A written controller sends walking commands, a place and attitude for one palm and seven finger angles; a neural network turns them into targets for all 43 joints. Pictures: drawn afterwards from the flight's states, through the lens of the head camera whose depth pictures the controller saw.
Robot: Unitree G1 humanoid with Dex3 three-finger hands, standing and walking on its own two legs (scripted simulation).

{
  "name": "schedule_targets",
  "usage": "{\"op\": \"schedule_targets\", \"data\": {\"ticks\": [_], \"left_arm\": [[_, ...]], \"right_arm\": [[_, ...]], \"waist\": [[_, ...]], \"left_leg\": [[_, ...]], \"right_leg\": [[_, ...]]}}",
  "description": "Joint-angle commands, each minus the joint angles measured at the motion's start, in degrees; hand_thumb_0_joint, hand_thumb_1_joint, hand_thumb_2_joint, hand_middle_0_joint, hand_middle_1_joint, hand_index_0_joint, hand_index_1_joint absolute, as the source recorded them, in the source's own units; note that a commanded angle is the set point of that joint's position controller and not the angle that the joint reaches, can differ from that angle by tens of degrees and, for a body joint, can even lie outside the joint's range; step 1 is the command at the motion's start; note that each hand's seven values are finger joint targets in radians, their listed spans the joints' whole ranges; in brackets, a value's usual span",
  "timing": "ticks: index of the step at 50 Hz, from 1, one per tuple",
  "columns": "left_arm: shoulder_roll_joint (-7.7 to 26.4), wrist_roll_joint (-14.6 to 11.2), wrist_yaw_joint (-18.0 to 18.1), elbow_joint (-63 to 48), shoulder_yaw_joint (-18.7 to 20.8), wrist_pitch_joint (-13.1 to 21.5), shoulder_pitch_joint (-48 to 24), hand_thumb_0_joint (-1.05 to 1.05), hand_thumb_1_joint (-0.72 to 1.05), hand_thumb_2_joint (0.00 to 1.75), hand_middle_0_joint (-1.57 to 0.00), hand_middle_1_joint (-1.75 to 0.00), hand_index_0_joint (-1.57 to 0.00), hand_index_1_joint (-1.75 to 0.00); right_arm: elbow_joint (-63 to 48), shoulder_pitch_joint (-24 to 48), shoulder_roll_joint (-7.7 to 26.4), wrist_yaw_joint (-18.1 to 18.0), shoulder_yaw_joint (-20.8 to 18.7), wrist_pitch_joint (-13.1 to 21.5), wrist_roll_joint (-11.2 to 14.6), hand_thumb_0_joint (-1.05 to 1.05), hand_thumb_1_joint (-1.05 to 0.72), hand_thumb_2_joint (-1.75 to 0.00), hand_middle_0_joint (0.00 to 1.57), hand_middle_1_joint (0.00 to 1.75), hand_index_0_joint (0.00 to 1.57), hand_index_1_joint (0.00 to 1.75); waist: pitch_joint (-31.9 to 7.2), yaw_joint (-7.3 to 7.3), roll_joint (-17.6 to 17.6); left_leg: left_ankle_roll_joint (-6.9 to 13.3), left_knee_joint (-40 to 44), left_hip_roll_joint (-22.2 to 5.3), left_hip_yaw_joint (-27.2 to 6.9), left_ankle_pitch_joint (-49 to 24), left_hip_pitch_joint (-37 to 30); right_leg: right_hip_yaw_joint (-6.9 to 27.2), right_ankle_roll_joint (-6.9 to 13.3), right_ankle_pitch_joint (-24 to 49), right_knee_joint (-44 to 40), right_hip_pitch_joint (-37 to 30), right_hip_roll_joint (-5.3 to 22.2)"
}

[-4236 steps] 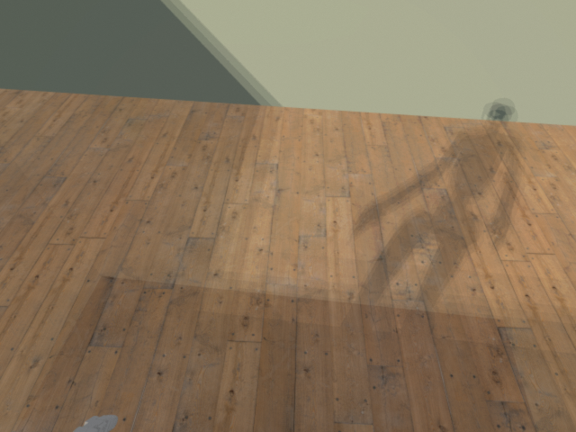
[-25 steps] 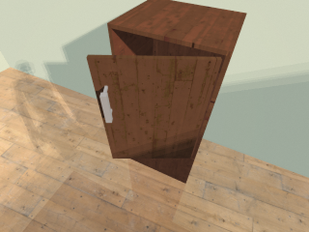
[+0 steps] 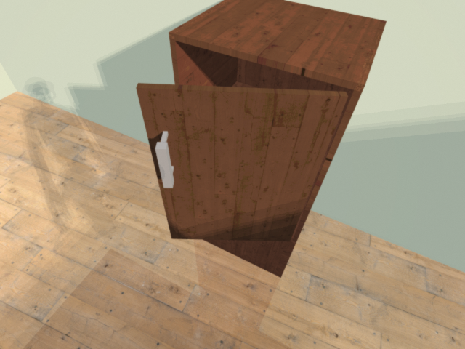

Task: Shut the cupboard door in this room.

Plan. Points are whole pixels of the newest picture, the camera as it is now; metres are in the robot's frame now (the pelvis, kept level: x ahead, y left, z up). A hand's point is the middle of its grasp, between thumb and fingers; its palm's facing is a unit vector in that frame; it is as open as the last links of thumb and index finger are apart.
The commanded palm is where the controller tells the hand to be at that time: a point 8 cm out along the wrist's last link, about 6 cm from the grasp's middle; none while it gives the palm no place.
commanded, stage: look again from close up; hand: left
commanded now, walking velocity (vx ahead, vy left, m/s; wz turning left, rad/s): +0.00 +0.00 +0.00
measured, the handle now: (166, 160) +0.50 +0.19 +0.00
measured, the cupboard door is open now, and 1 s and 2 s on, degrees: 26 26 26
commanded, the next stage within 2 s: shuffle to correct the standing spot in 0.12 s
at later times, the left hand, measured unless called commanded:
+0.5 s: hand out of the picture +0.01 +0.17 -0.18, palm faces +0.00 -0.98 -0.19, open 7.4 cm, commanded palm none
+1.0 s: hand out of the picture +0.05 +0.17 -0.18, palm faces -0.01 -0.97 -0.23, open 7.3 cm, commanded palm none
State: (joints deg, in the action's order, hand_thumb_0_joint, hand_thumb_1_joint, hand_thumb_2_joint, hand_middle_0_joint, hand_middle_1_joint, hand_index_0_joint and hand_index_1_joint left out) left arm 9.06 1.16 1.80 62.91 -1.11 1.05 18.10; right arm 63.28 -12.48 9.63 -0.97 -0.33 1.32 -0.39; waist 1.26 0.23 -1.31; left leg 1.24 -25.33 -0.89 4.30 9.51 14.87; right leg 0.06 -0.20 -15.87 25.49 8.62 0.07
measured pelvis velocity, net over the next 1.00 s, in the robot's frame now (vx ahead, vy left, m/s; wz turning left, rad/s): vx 0.02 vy -0.01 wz -0.02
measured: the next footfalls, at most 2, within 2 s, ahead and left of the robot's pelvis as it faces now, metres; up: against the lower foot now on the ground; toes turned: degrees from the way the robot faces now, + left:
none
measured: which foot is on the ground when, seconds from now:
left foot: down 0.00-1.00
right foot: down 0.00-1.00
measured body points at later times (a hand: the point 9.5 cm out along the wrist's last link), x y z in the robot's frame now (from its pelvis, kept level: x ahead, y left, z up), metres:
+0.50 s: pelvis +0.03 -0.01 +0.00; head +0.04 +0.00 +0.45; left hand +0.01 +0.22 -0.16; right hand +0.03 -0.23 -0.16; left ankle +0.05 +0.10 -0.74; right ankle -0.02 -0.12 -0.74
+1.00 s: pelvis +0.02 -0.01 -0.01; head +0.04 -0.02 +0.44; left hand +0.05 +0.22 -0.16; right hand +0.09 -0.25 -0.16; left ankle +0.05 +0.11 -0.74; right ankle -0.02 -0.12 -0.74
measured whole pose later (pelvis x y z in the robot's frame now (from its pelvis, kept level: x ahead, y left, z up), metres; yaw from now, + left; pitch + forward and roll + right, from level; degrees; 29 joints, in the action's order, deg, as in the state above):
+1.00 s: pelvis +0.02 -0.01 -0.01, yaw -1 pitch -1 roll -1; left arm 9.1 1.6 3.4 58.3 0.1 1.3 16.9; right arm 57.5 -10.3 9.9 -1.3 -1.7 -0.3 -0.4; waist 2.1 -0.3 1.3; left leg -0.1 -32.7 -3.0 3.2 15.6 16.8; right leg 0.4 1.1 -19.6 29.7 9.4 -2.2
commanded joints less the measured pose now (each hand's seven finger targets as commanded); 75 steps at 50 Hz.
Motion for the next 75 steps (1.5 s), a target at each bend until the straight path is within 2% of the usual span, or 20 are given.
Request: {"op": "schedule_targets", "data": {"ticks": [1, 11, 14, 18, 23, 25, 27, 29, 32, 39, 45, 46, 47, 48, 49, 51, 53, 58, 67, 75], "left_arm": [[7.15, -0.21, 0.48, -1.89, 1.01, 0.84, 3.17, 0.0, 0.9, 0.9, -0.2, -0.3, -0.2, -0.3], [7.73, -0.17, 0.32, -1.91, 1.16, 0.55, 2.13, 0.0, 0.9, 0.9, -0.2, -0.3, -0.2, -0.3], [6.08, -0.06, 0.07, -1.09, 1.01, 0.12, 3.6, 0.0, 0.9, 0.9, -0.2, -0.3, -0.2, -0.3], [5.6, 0.34, -0.66, -1.63, 1.54, -0.43, 4.84, 0.0, 0.9, 0.9, -0.2, -0.3, -0.2, -0.3], [4.74, 0.41, -1.01, -1.51, 1.92, 0.18, 7.47, 0.0, 0.9, 0.9, -0.2, -0.3, -0.2, -0.3], [4.79, 0.16, -0.6, -0.97, 1.97, 0.71, 8.46, 0.0, 0.9, 0.9, -0.2, -0.3, -0.2, -0.3], [5.79, -0.22, 0.08, -0.13, 2.07, 1.13, 9.32, 0.0, 0.9, 0.9, -0.2, -0.3, -0.2, -0.3], [5.69, -0.46, 0.63, 0.06, 1.73, 1.43, 9.21, 0.0, 0.9, 0.9, -0.2, -0.3, -0.2, -0.3], [6.76, -0.65, 1.3, -0.57, 1.93, 1.27, 8.7, 0.0, 0.9, 0.9, -0.2, -0.3, -0.2, -0.3], [6.05, -0.17, 1.81, -3.4, 2.59, -0.01, 6.75, 0.0, 0.9, 0.9, -0.2, -0.3, -0.2, -0.3], [5.57, -0.15, 1.34, -4.38, 2.09, -0.24, 3.8, 0.0, 0.9, 0.9, -0.2, -0.3, -0.2, -0.3], [7.11, 0.43, 3.13, -3.81, 2.66, 0.89, 7.22, 0.0, 0.9, 0.9, -0.2, -0.3, -0.2, -0.3], [9.95, 0.44, 2.66, -7.07, 2.9, 1.37, 2.79, 0.0, 0.9, 0.9, -0.2, -0.3, -0.2, -0.3], [9.44, 0.33, 2.24, -8.42, 2.62, 1.6, 0.74, 0.0, 0.9, 0.9, -0.2, -0.3, -0.2, -0.3], [8.93, 0.28, 2.03, -9.52, 2.58, 1.82, -0.63, 0.0, 0.9, 0.9, -0.2, -0.3, -0.2, -0.3], [8.47, -0.07, 1.66, -10.27, 2.37, 1.19, -1.11, 0.0, 0.9, 0.9, -0.2, -0.3, -0.2, -0.3], [7.99, -0.06, 1.33, -10.31, 2.06, 0.08, -0.38, 0.0, 0.9, 0.9, -0.2, -0.3, -0.2, -0.3], [8.41, 0.05, 0.65, -10.19, 1.67, -0.68, -0.74, 0.0, 0.9, 0.9, -0.2, -0.3, -0.2, -0.3], [9.47, -0.09, 0.15, -8.44, 1.7, -0.13, 0.09, 0.0, 0.9, 0.9, -0.2, -0.3, -0.2, -0.3], [10.26, -0.25, 0.22, -5.18, 1.53, 0.51, -0.54, 0.0, 0.9, 0.9, -0.2, -0.3, -0.2, -0.3]], "right_arm": [[-1.9, -1.83, 6.89, -0.23, -0.92, 0.61, 0.11, 0.0, -0.9, -0.9, 0.2, 0.3, 0.2, 0.3], [-1.69, -0.84, 7.7, -0.22, -0.9, 0.53, -0.03, 0.0, -0.9, -0.9, 0.2, 0.3, 0.2, 0.3], [-0.7, -2.55, 6.37, -0.07, -0.7, 0.06, -0.32, 0.0, -0.9, -0.9, 0.2, 0.3, 0.2, 0.3], [-1.36, -3.18, 8.3, 0.08, -1.8, -0.51, -0.66, 0.0, -0.9, -0.9, 0.2, 0.3, 0.2, 0.3], [-1.91, -4.52, 7.5, -0.18, -2.39, 0.07, -0.59, 0.0, -0.9, -0.9, 0.2, 0.3, 0.2, 0.3], [-2.01, -3.85, 5.31, -0.36, -1.65, 0.52, -0.33, 0.0, -0.9, -0.9, 0.2, 0.3, 0.2, 0.3], [-1.88, -4.03, 3.13, -0.6, -0.74, 0.8, -0.29, 0.0, -0.9, -0.9, 0.2, 0.3, 0.2, 0.3], [-0.94, -4.78, 2.3, -1.0, -0.48, 0.62, -0.03, 0.0, -0.9, -0.9, 0.2, 0.3, 0.2, 0.3], [-0.42, -5.52, 3.4, -1.64, -0.75, 0.34, 0.39, 0.0, -0.9, -0.9, 0.2, 0.3, 0.2, 0.3], [-2.65, -4.06, 3.89, -1.9, -1.95, -0.68, 0.3, 0.0, -0.9, -0.9, 0.2, 0.3, 0.2, 0.3], [-3.53, -1.41, 4.3, -1.26, -1.82, -0.89, 0.08, 0.0, -0.9, -0.9, 0.2, 0.3, 0.2, 0.3], [-8.78, 3.63, 7.03, -0.83, -2.17, -0.43, 0.37, 0.0, -0.9, -0.9, 0.2, 0.3, 0.2, 0.3], [-9.61, -1.16, 3.32, -0.1, -1.88, -1.1, 0.09, 0.0, -0.9, -0.9, 0.2, 0.3, 0.2, 0.3], [-9.91, -2.22, 3.19, 0.1, -1.82, -1.25, 0.02, 0.0, -0.9, -0.9, 0.2, 0.3, 0.2, 0.3], [-9.89, -3.03, 3.13, 0.33, -1.6, -1.01, -0.24, 0.0, -0.9, -0.9, 0.2, 0.3, 0.2, 0.3], [-10.36, -3.26, 5.11, 0.39, -1.74, -0.57, -0.32, 0.0, -0.9, -0.9, 0.2, 0.3, 0.2, 0.3], [-11.19, -1.61, 6.62, 0.3, -1.6, -0.57, -0.48, 0.0, -0.9, -0.9, 0.2, 0.3, 0.2, 0.3], [-11.53, -1.49, 8.06, 0.57, -1.54, -0.86, -0.8, 0.0, -0.9, -0.9, 0.2, 0.3, 0.2, 0.3], [-8.81, -2.64, 9.17, 0.46, -1.31, 0.15, -0.58, 0.0, -0.9, -0.9, 0.2, 0.3, 0.2, 0.3], [-5.31, -3.02, 9.02, -0.03, -1.03, 0.91, -0.1, 0.0, -0.9, -0.9, 0.2, 0.3, 0.2, 0.3]], "waist": [[1.01, -0.18, 1.02], [1.65, -0.02, 1.12], [1.68, -0.13, 0.16], [4.79, 0.04, 4.81], [3.58, 0.61, 3.4], [3.1, 1.17, -0.86], [0.99, 0.72, -5.45], [0.38, -0.04, -4.48], [-2.28, -0.08, -0.92], [-3.18, 0.19, -0.25], [-0.88, 0.29, 0.2], [2.94, 1.29, 1.75], [-0.25, -2.12, -1.05], [-1.69, -2.36, -2.9], [-2.86, -2.45, -1.04], [-1.63, -2.12, 3.17], [2.76, -0.67, 5.6], [6.66, -0.24, 1.39], [1.01, 0.22, 0.94], [-0.8, -0.2, 0.37]], "left_leg": [[0.66, 4.52, -5.48, -6.53, -3.66, -5.32], [0.66, 6.38, -5.55, -7.19, -2.1, -5.36], [0.85, 7.12, -5.97, -7.6, 8.05, -5.01], [2.7, 11.8, -8.84, -12.01, 23.4, -0.87], [4.02, 7.37, -9.2, -11.26, 16.62, -0.62], [2.62, 0.51, -5.99, -6.32, 3.34, 0.03], [0.65, -4.54, -3.29, -1.74, -3.87, 0.18], [-0.26, -3.31, -3.43, -1.41, -8.3, -2.25], [-0.13, -3.08, -3.98, -1.39, -17.33, -6.69], [0.39, -4.24, -5.5, -2.43, -23.67, -9.19], [0.27, -0.59, -5.55, -3.84, -13.1, -7.74], [-1.14, -13.64, -6.03, -1.22, -12.15, -3.94], [-0.66, -11.29, -2.75, -2.59, 7.27, 1.54], [-0.77, -9.17, -2.22, -2.12, 9.43, 0.84], [-0.86, -6.7, -1.83, -1.86, 6.22, -1.3], [0.31, -4.04, -4.03, -4.61, -1.54, -3.47], [1.8, -0.33, -5.7, -8.05, 2.86, 1.0], [1.84, 5.75, -5.01, -9.93, 18.14, 4.93], [2.18, 6.59, -5.57, -9.75, 13.32, 1.49], [1.63, 2.24, -5.15, -6.56, -2.42, -3.84]], "right_leg": [[5.13, 1.61, 6.48, -6.09, 5.26, 5.38], [4.45, 1.43, 5.06, -6.81, 4.44, 5.45], [3.16, 1.58, -2.04, -5.71, 4.77, 4.43], [-0.18, 2.01, -8.77, -0.34, 7.91, 2.18], [0.14, 2.75, -4.78, -0.03, 6.6, 2.68], [3.7, 3.19, 4.26, -2.66, 3.35, 4.74], [6.82, 3.45, 22.28, -3.21, -0.75, 7.53], [5.54, 2.56, 40.75, -0.78, -1.88, 7.77], [4.5, 1.23, 47.01, 0.83, -2.8, 7.42], [5.07, 1.68, 36.83, 2.07, 0.77, 6.88], [5.77, 1.72, 21.9, -1.5, 3.39, 6.15], [10.52, -1.17, 41.84, -3.49, 7.18, 9.3], [11.29, 2.5, 33.55, -1.9, 2.83, 11.14], [10.8, 4.89, 25.1, -1.37, 3.5, 10.4], [9.12, 5.71, 25.05, -0.12, 3.24, 9.33], [6.13, 4.29, 11.97, 1.54, 6.59, 5.6], [4.28, 3.03, -1.89, 0.92, 7.8, 2.47], [4.57, 2.77, -11.79, -0.91, 10.23, 2.04], [4.66, 2.69, -5.69, -1.11, 6.91, 3.25], [5.71, 2.31, 4.41, -2.1, 5.55, 4.72]]}}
